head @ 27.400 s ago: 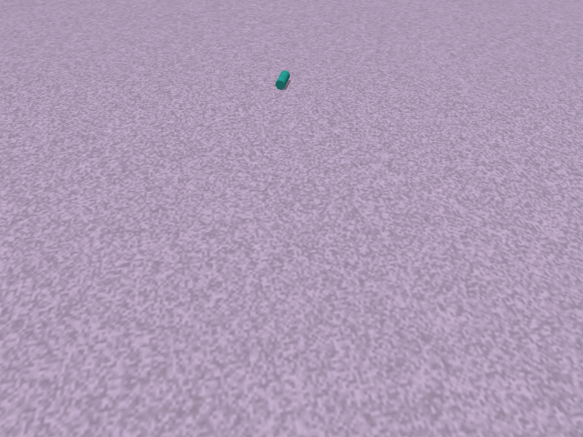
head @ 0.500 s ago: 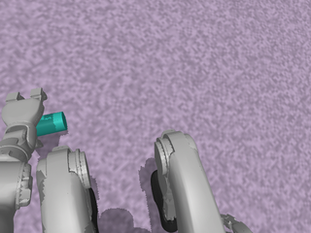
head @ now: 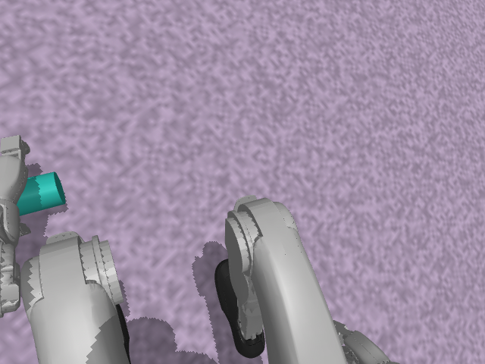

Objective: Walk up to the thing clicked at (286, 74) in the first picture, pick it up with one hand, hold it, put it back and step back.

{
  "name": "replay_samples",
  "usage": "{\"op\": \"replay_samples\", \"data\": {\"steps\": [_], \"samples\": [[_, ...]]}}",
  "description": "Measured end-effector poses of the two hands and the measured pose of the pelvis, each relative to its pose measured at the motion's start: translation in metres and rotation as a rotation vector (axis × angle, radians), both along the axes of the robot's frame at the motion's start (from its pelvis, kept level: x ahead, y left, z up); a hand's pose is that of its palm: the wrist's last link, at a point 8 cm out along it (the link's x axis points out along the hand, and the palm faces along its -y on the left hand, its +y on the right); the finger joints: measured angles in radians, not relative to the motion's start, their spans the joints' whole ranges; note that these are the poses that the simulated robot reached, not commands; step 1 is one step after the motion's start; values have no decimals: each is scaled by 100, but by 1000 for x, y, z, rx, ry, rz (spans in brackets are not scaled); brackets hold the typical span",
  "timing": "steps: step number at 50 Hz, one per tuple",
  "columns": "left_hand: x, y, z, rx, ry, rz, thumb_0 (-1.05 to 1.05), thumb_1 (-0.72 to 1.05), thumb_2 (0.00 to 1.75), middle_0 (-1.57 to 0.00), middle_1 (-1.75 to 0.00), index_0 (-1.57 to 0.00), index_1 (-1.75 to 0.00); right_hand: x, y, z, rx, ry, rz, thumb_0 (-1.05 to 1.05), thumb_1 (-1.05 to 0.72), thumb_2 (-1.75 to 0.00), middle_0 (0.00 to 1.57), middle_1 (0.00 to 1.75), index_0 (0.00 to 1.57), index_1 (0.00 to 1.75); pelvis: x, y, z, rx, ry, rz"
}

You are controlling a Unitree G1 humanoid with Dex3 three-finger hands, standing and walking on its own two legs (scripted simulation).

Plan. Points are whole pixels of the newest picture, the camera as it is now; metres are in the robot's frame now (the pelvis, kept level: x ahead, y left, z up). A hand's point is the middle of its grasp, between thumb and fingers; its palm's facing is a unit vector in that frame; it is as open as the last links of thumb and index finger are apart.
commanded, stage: rest palm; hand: left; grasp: from above
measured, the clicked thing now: (16, 198) +0.40 +0.28 -0.27
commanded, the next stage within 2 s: close in 1.34 s
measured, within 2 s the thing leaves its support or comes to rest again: neither
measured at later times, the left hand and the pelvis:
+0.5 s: hand (11, 201) +0.40 +0.28 -0.23, palm faces -0.44 -0.13 -0.89, open 14.1 cm; pelvis +0.00 +0.01 +0.00, yaw -2 degrees
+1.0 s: hand (11, 204) +0.39 +0.28 -0.25, palm faces -0.44 -0.11 -0.89, open 14.0 cm; pelvis +0.00 +0.01 +0.00, yaw -3 degrees
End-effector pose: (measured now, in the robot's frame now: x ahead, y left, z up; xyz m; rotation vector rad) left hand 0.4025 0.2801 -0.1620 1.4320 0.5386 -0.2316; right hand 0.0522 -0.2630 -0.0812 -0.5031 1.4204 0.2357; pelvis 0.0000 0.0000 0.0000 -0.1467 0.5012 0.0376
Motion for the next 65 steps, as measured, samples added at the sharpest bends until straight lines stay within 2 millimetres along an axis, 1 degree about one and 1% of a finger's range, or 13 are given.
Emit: {"op": "replay_samples", "data": {"steps": [6,12,23,32,37,42,50,57,65], "samples": [[-3,1,-8,-9,-1,-28,0,-52,99,-9,-97,-7,-98,-8,10,-3,33,39,15,0,-90,-90,20,29,20,30,2,1,-2,-13,-10,-6],[-5,-1,-11,-13,-24,-51,0,-51,98,-9,-98,-8,-99,-6,16,-2,57,36,46,0,-90,-90,20,29,20,30,2,2,-3,-23,-23,-11],[-3,3,-12,13,-35,-29,0,-50,97,-9,-99,-8,-99,6,10,10,43,-15,93,0,-90,-90,20,29,20,30,-1,5,-3,-38,-36,-18],[-5,4,-21,-3,-20,-40,0,-50,95,-8,-100,-8,-100,3,11,19,32,-13,112,0,-90,-90,20,29,20,30,-3,7,-2,-53,-50,-21],[-8,4,-24,2,-27,-58,0,-49,94,-8,-101,-8,-100,2,15,21,41,-2,123,0,-90,-91,20,29,20,30,-2,8,0,-58,-49,-22],[-9,5,-26,13,-34,-54,0,-49,94,-9,-101,-8,-100,6,17,22,55,-11,136,1,-90,-91,20,29,20,30,-3,8,1,-62,-53,-22],[-5,7,-28,19,-29,-33,0,-48,93,-9,-101,-9,-100,12,17,24,64,-34,152,0,-91,-91,20,30,20,30,-4,8,1,-66,-58,-24],[-3,6,-30,13,-17,-36,0,-47,92,-9,-102,-10,-101,11,17,27,63,-29,158,0,-91,-91,20,29,20,30,-3,8,2,-69,-58,-27],[-8,7,-34,7,-20,-34,0,-45,91,-10,-101,-11,-100,9,18,30,60,-20,167,1,-91,-91,20,29,20,30,-4,8,3,-73,-65,-30]]}}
